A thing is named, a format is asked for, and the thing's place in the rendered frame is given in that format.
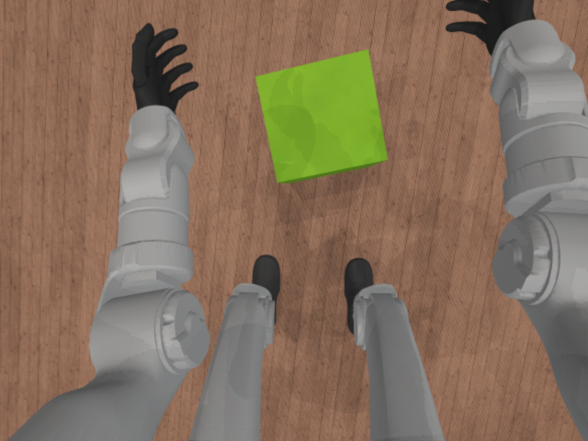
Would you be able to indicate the robot left foot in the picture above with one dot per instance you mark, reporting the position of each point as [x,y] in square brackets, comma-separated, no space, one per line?
[266,274]

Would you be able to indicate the left robot upper arm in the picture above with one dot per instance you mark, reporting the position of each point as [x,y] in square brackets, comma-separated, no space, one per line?
[142,347]

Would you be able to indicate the right robot shin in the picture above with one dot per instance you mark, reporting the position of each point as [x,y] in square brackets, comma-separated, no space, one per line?
[380,288]

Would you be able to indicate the left robot forearm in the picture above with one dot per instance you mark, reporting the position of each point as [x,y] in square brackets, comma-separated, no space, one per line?
[152,251]

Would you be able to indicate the right robot upper arm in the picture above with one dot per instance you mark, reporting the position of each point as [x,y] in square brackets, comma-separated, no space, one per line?
[542,261]

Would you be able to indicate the robot right hand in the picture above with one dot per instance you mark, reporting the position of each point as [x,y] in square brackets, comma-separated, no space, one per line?
[498,14]

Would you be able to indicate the carton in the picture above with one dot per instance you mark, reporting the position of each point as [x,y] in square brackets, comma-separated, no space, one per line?
[322,118]

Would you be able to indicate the right robot forearm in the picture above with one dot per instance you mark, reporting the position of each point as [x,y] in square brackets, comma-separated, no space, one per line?
[543,115]

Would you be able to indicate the robot left hand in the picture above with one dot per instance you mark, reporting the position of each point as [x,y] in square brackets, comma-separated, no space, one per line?
[150,85]

